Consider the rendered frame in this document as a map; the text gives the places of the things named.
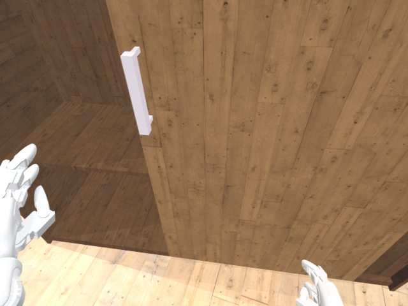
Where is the handle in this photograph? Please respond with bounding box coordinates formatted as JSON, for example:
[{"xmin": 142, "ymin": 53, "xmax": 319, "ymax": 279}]
[{"xmin": 120, "ymin": 47, "xmax": 153, "ymax": 135}]

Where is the right robot hand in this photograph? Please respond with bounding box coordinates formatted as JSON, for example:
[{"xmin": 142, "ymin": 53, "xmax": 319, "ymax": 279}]
[{"xmin": 296, "ymin": 260, "xmax": 344, "ymax": 306}]

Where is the left robot forearm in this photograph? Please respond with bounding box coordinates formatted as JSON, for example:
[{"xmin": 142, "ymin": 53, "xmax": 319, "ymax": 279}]
[{"xmin": 0, "ymin": 258, "xmax": 26, "ymax": 306}]

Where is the left robot hand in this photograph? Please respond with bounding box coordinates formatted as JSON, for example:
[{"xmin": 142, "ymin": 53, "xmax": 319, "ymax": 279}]
[{"xmin": 0, "ymin": 143, "xmax": 55, "ymax": 259}]

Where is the wardrobe door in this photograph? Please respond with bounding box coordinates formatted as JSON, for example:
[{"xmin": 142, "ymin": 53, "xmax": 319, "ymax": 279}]
[
  {"xmin": 363, "ymin": 232, "xmax": 408, "ymax": 277},
  {"xmin": 106, "ymin": 0, "xmax": 408, "ymax": 281}
]

